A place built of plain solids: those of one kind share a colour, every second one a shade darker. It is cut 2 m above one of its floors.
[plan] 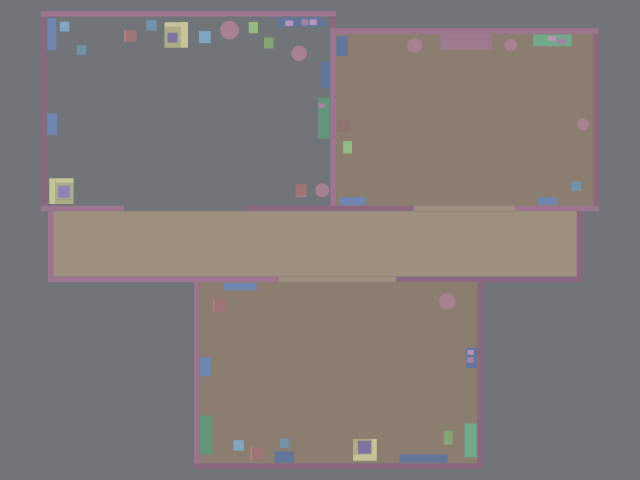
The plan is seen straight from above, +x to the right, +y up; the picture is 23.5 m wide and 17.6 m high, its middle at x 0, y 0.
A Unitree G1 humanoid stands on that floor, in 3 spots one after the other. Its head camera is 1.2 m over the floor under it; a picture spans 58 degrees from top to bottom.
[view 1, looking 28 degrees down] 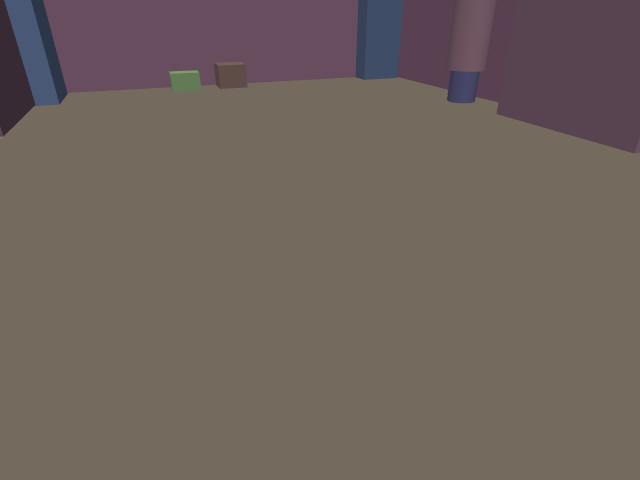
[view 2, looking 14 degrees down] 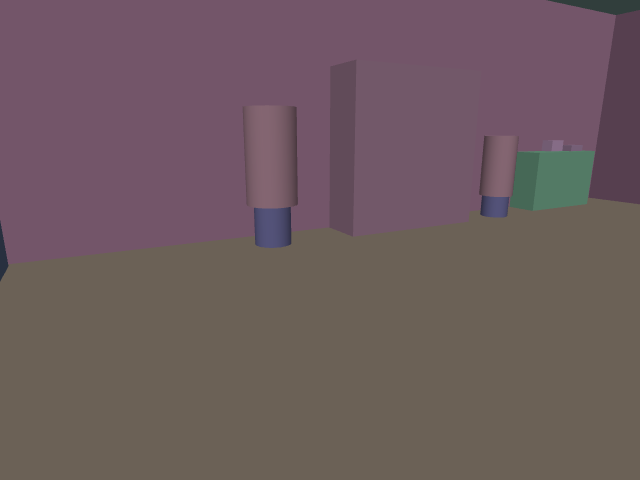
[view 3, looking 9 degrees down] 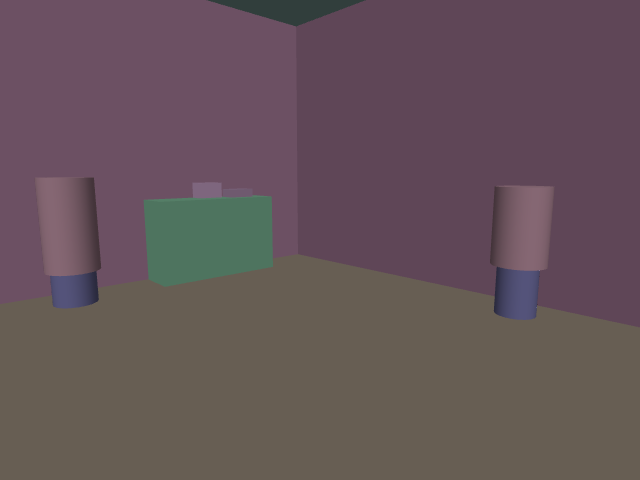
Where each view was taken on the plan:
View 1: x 8.96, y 2.77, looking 159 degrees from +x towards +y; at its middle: floor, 2.56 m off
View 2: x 1.75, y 2.77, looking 62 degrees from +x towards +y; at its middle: floor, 4.96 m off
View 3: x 6.00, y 2.77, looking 47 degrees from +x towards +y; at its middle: wall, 5.97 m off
